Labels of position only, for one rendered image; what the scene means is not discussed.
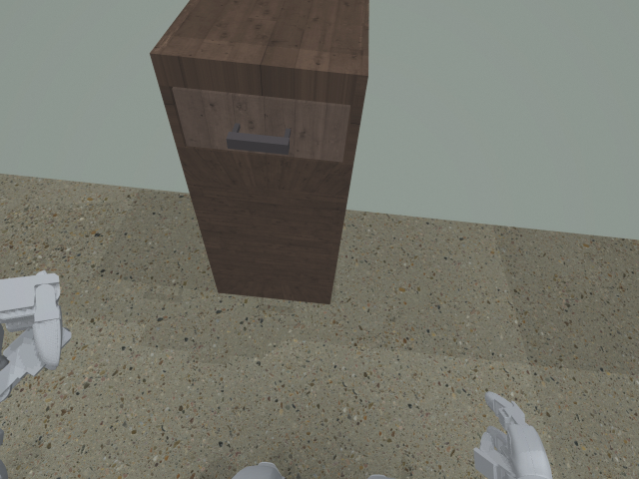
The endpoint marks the drawer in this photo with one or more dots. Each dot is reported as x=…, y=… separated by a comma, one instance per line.
x=318, y=129

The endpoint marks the robot left hand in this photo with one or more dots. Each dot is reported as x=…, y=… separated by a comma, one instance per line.
x=30, y=303

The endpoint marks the robot left shin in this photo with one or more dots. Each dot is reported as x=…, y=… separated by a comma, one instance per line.
x=269, y=464

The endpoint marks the handle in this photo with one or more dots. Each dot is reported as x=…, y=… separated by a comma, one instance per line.
x=258, y=143

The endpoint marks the cabinet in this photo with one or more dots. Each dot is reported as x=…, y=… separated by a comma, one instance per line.
x=271, y=225

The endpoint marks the robot right hand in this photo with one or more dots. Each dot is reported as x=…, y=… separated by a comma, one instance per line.
x=519, y=453

